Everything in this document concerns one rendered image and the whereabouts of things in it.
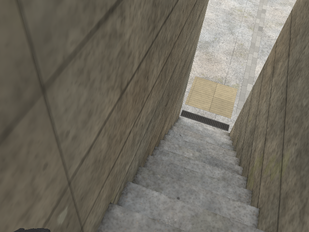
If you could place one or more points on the stairs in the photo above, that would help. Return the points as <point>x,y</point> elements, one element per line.
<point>192,182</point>

